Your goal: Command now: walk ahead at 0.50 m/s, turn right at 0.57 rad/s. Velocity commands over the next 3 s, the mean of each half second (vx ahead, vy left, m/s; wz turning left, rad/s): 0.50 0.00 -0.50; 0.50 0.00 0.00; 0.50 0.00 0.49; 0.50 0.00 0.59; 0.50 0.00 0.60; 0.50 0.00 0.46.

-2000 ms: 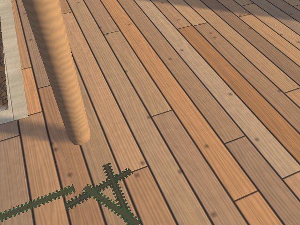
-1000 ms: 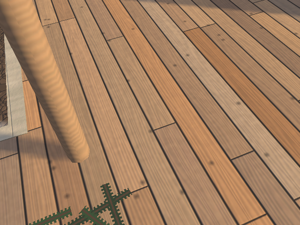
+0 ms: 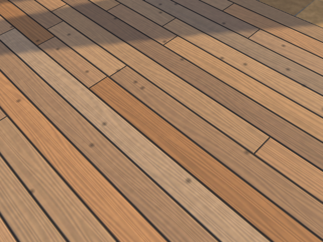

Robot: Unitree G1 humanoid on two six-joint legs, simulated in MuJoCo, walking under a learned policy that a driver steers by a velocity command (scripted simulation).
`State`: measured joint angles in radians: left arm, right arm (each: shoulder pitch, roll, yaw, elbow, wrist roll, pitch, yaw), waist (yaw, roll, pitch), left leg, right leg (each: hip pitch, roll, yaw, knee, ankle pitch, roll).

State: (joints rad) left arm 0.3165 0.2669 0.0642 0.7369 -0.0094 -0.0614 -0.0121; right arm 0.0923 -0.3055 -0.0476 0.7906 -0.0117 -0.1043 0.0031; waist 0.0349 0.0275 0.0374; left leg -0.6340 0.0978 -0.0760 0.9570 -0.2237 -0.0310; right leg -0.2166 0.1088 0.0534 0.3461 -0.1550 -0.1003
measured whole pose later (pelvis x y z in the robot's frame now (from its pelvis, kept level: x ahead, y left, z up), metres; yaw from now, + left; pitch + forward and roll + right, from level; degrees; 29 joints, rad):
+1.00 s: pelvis +0.51 -0.09 +0.00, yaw -12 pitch +1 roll -1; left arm 0.31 0.26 0.06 0.76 0.02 -0.10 -0.02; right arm 0.21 -0.32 -0.06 0.83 0.03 -0.04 0.01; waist 0.03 0.05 0.02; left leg -0.65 0.09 -0.08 1.06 -0.19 -0.01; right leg -0.13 0.04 -0.13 0.30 -0.18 -0.06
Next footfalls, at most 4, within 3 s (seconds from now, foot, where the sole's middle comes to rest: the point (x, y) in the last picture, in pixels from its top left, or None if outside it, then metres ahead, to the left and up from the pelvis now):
0.24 left None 0.33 0.14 -0.78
0.74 right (227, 227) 0.52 -0.19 -0.78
1.30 left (181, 157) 0.86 0.00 -0.78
1.78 right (213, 109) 1.16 -0.18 -0.78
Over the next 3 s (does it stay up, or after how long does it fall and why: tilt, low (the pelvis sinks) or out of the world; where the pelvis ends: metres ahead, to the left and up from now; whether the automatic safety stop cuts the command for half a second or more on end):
stays up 1.53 0.24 0.00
